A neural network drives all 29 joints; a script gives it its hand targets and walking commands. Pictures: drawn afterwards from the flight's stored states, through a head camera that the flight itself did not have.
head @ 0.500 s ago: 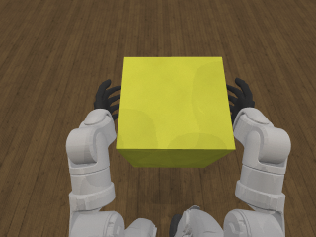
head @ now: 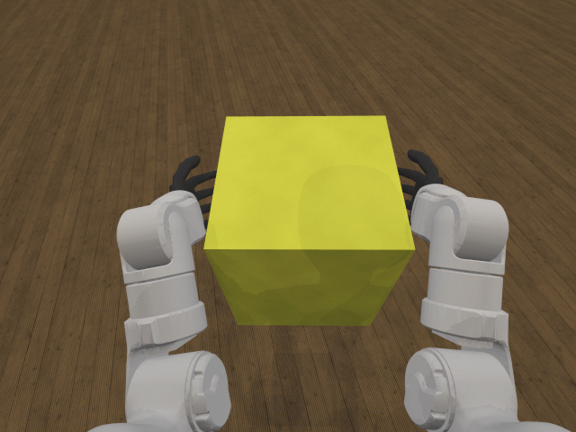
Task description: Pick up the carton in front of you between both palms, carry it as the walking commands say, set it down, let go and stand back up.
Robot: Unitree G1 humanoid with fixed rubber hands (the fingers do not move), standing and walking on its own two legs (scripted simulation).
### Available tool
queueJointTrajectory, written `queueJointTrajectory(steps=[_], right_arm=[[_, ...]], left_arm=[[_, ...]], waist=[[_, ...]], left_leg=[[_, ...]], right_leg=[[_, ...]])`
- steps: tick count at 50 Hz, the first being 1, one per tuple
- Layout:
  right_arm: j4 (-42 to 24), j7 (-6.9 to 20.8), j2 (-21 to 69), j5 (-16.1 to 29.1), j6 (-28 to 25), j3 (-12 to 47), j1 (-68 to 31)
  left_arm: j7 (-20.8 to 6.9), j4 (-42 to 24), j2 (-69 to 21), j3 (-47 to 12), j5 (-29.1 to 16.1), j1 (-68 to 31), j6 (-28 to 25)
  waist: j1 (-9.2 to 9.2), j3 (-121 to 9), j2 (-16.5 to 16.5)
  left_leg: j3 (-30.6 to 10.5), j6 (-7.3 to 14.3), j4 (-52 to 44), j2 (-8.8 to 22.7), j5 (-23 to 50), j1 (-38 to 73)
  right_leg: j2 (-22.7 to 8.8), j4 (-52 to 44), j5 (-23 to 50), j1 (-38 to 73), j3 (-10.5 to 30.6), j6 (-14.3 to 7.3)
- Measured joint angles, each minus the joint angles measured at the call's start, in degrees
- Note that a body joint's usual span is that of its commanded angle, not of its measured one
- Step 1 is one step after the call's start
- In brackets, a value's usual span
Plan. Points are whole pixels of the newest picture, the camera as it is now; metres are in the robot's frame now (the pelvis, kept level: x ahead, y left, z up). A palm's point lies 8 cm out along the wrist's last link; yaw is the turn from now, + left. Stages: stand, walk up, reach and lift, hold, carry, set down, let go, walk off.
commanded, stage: carry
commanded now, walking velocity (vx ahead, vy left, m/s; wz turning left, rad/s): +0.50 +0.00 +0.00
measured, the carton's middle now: (304, 230) +0.37 -0.03 +0.09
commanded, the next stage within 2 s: none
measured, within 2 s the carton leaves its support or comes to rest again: neither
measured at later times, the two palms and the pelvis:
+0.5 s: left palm (214, 141) +0.57 +0.11 +0.11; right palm (376, 125) +0.60 -0.19 +0.10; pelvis +0.32 -0.05 +0.02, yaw +3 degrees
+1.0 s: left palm (216, 60) +0.87 +0.13 +0.12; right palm (344, 53) +0.86 -0.17 +0.12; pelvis +0.63 -0.01 +0.02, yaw -1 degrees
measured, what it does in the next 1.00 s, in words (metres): walks ahead: right foot, then left foot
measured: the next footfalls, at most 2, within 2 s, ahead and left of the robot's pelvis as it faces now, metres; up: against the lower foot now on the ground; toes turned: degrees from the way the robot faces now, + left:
right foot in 0.32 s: +0.35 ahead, -0.15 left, +0.00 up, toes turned -8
left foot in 0.70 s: +0.61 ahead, +0.09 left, +0.00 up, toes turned +11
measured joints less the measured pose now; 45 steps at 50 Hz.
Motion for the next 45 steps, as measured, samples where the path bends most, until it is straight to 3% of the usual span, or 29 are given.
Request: queueJointTrajectory(steps=[3,6,13,16,17,19,21,22,30,35,37,40,42,45], right_arm=[[0.9,0.0,0.3,0.7,-1.6,-0.5,1.8],[0.7,0.6,1.4,0.5,-3.9,-0.7,4.4],[-7.8,3.8,6.2,-2.3,-8.4,1.3,16.2],[-14.0,4.3,5.8,-2.5,-8.8,5.2,22.4],[-15.6,4.3,5.2,-2.3,-8.8,6.0,23.9],[-18.6,4.3,4.3,-1.9,-8.3,7.2,27.3],[-21.2,4.3,3.7,-1.7,-7.4,8.8,30.5],[-22.4,4.3,3.5,-1.7,-6.9,9.7,31.9],[-32.0,4.1,3.2,-1.2,-4.5,14.3,40.3],[-33.2,4.0,3.2,-1.0,-1.6,14.6,41.0],[-29.9,3.7,3.1,-0.9,-1.4,15.2,39.9],[-26.9,3.4,3.1,-0.7,-0.4,14.8,39.5],[-27.0,3.4,3.2,-0.7,-0.3,14.3,40.4],[-27.3,3.4,3.2,-0.7,-1.0,14.1,40.7]], left_arm=[[-0.6,-0.3,-2.3,1.1,2.3,1.6,-1.3],[-1.8,-1.6,-3.6,0.7,3.8,4.9,-3.5],[-3.3,-10.0,-5.3,-4.2,3.0,18.3,-8.3],[-3.4,-13.8,-3.7,-8.4,1.3,23.0,-8.8],[-3.3,-14.3,-3.4,-10.0,1.0,24.1,-9.5],[-3.1,-15.4,-3.0,-12.4,0.6,26.1,-9.6],[-2.9,-17.3,-2.5,-14.4,0.3,28.8,-8.8],[-2.9,-18.5,-2.2,-15.1,0.2,30.4,-8.3],[-2.7,-29.4,-1.8,-18.5,-0.4,39.5,-5.6],[-2.5,-31.1,-1.7,-18.8,-0.2,40.4,-2.5],[-2.4,-29.8,-1.7,-17.3,-0.3,40.0,-1.3],[-2.2,-27.3,-1.7,-16.7,-0.2,39.6,0.2],[-2.2,-26.3,-1.7,-17.2,-0.1,39.6,0.2],[-2.6,-26.0,-1.7,-17.8,0.3,39.8,-1.0]], waist=[[-0.58,1.2,0.4],[-0.1,1.7,0.6],[4.02,1.2,0.1],[4.9,0.9,0.1],[5.37,0.8,1.5],[6.13,0.8,1.8],[6.2,0.6,0.9],[6.17,0.3,0.5],[6.0,-3.8,-0.7],[5.93,-6.7,-1.5],[4.96,-7.6,-3.0],[3.64,-7.2,-1.7],[2.98,-6.7,-1.2],[2.26,-6.3,-0.6]], left_leg=[[-0.6,-0.5,-4.6,0.3,-0.4,4.3],[-1.3,-1.2,-9.3,1.0,-0.9,8.8],[-2.0,-4.5,-14.6,3.0,-6.4,19.2],[-2.4,-6.1,-6.6,4.1,-13.6,20.4],[-2.7,-6.4,0.3,5.7,-13.8,18.2],[-5.6,-6.7,17.9,5.2,-15.4,10.8],[-6.4,-6.5,29.1,3.9,-15.9,3.9],[-6.1,-6.4,30.0,3.8,-14.9,1.4],[-2.7,-7.3,4.5,5.8,-3.9,-4.9],[1.8,-5.7,-3.0,5.1,3.4,-1.1],[3.1,-3.5,2.0,4.5,1.9,-1.2],[3.0,-2.8,0.9,4.7,-2.5,2.0],[2.7,-3.4,-3.0,4.5,-2.1,5.3],[2.2,-3.9,-9.1,4.4,-1.6,10.4]], right_leg=[[-2.3,-3.8,3.2,-7.6,-0.1,0.3],[-4.5,-16.0,4.7,-11.3,-0.8,1.7],[-5.1,-44.0,17.5,-7.9,-5.3,3.0],[-4.1,-51.5,22.1,-1.8,-8.3,1.5],[-3.4,-49.2,21.0,-1.7,-9.2,0.4],[-3.3,-46.1,16.0,-1.1,-9.7,-0.8],[-4.1,-47.2,13.3,1.5,-9.6,-0.6],[-4.4,-48.6,13.1,3.1,-9.5,0.2],[-5.5,-55.1,7.1,16.6,-8.3,2.1],[-7.1,-47.5,-3.4,22.4,-7.2,4.8],[-9.0,-33.7,-4.8,17.7,-5.5,4.4],[-7.1,-12.1,-4.3,5.6,-2.5,3.0],[-7.1,-9.1,-0.5,-0.6,-2.8,2.4],[-7.7,-16.7,4.7,-6.3,-3.6,2.6]])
